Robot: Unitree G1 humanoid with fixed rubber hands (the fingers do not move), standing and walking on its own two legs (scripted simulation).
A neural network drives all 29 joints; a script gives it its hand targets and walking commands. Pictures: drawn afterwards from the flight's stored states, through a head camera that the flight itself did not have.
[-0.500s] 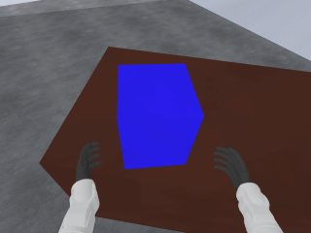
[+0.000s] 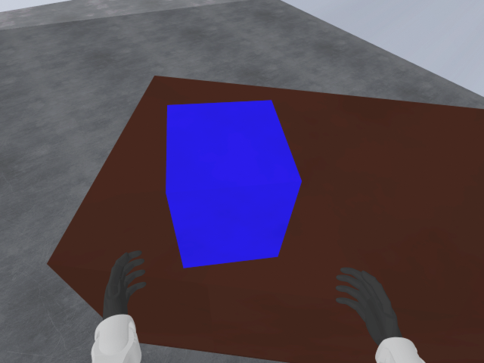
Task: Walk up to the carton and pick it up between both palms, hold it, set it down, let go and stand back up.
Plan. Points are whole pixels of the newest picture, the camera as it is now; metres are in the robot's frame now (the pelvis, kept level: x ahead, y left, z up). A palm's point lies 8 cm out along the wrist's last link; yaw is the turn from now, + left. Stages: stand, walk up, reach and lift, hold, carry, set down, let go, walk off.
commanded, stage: set down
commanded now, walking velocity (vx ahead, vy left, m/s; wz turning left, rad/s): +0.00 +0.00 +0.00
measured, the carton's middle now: (226, 186) +0.43 +0.06 +0.02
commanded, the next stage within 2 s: let go in 1.86 s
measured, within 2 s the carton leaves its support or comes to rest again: neither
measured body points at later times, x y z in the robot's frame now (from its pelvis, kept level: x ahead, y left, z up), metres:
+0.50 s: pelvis +0.02 +0.00 +0.00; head +0.04 +0.01 +0.45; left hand +0.20 +0.22 -0.04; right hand +0.22 -0.21 -0.03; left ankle +0.04 +0.16 -0.74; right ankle +0.02 -0.08 -0.74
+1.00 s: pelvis +0.02 +0.00 +0.00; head +0.07 +0.02 +0.45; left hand +0.21 +0.23 -0.06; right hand +0.21 -0.22 -0.05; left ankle +0.04 +0.16 -0.74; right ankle +0.02 -0.08 -0.74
